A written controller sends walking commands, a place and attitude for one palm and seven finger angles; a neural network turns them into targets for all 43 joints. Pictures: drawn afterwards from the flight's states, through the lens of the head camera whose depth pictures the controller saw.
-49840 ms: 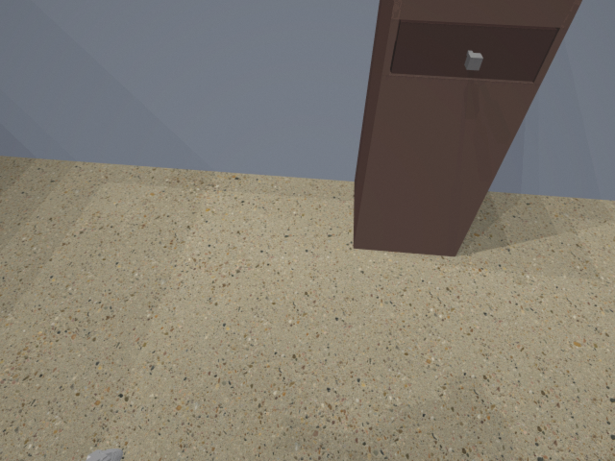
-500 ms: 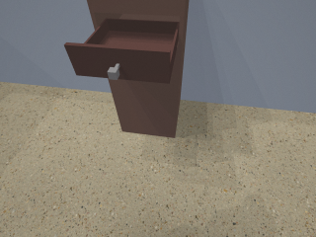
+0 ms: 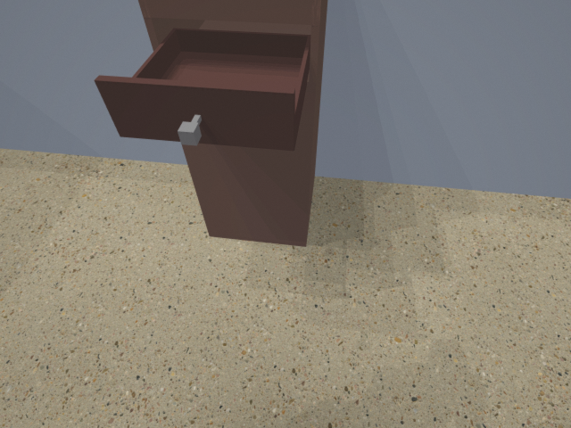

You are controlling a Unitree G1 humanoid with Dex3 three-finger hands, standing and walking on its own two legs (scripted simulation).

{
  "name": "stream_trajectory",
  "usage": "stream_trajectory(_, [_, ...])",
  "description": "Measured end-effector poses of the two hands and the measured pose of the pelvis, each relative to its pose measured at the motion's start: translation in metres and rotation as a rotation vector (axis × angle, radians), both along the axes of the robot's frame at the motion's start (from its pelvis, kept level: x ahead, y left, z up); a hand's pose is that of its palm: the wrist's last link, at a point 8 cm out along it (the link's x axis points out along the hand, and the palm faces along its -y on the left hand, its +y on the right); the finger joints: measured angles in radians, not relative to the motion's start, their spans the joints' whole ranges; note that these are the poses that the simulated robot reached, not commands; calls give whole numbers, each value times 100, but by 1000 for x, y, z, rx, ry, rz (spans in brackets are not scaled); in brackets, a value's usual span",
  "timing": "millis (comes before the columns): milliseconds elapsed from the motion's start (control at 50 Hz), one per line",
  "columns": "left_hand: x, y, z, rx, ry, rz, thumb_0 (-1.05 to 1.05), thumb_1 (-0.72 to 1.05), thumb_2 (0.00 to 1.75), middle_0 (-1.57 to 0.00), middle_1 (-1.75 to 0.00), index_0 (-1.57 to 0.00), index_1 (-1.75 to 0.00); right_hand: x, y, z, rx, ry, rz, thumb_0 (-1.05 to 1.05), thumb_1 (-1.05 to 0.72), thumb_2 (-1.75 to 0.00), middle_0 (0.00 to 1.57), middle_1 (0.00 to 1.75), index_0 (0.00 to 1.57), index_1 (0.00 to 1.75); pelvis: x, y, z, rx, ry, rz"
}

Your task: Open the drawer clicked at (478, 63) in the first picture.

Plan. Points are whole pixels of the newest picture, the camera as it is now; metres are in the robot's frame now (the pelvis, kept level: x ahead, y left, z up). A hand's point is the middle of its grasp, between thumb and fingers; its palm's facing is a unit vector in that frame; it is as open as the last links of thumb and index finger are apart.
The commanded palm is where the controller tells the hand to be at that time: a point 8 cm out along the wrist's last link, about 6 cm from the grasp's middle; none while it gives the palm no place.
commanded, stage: look to check the result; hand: left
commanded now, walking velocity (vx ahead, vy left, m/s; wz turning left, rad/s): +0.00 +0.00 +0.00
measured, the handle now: (192, 128) +0.62 +0.21 +0.07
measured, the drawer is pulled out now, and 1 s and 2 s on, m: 0.30 0.30 0.30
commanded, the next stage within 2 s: stand and wait in 0.48 s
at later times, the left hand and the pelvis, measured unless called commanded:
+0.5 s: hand out of the picture +0.03 +0.18 -0.17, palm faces +0.01 -0.97 -0.23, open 7.4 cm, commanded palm none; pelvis +0.01 +0.00 +0.00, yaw +0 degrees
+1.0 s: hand out of the picture +0.06 +0.19 -0.17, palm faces +0.00 -0.97 -0.26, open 7.4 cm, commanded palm none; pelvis +0.02 -0.01 +0.00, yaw +0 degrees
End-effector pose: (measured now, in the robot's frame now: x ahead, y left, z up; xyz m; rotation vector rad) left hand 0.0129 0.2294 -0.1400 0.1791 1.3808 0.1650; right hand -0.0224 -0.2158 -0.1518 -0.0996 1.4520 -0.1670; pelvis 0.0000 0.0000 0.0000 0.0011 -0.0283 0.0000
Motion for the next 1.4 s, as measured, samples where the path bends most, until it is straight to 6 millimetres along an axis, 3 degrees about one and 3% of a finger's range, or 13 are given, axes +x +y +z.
stream_trajectory(200, [-12,0,0,5,49,15,0,91,90,-20,-30,-20,-30,20,-6,1,-12,-21,17,0,-91,-90,20,29,20,30,5,-1,1,0,0,-1])
stream_trajectory(460, [8,1,2,10,5,6,0,90,90,-20,-30,-20,-30,48,-12,3,-18,-77,38,0,-91,-90,20,29,20,30,11,-3,2,1,-1,0])
stream_trajectory(920, [35,8,6,30,-23,-18,0,90,90,-20,-30,-20,-30,47,-26,6,-44,-47,29,0,-91,-90,20,29,20,30,21,-6,3,3,7,-5])
stream_trajectory(1400, [51,19,10,54,-54,-36,0,90,90,-20,-30,-20,-30,75,-45,12,-80,-104,52,0,-91,-90,20,30,20,30,24,-9,4,2,5,-9])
